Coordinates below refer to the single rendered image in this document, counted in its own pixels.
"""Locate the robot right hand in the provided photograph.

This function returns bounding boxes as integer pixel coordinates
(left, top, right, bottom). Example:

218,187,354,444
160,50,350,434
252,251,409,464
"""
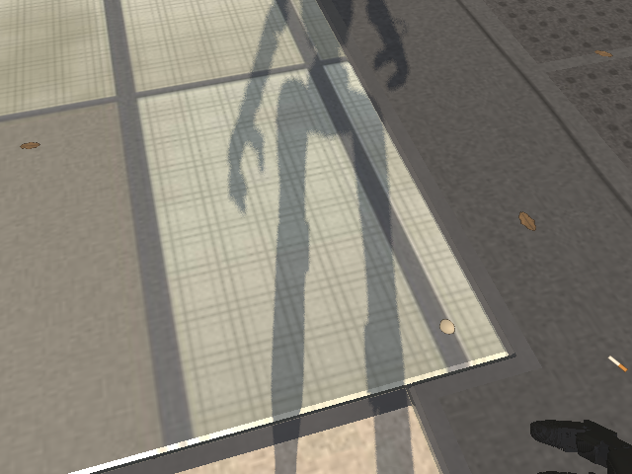
530,420,632,474

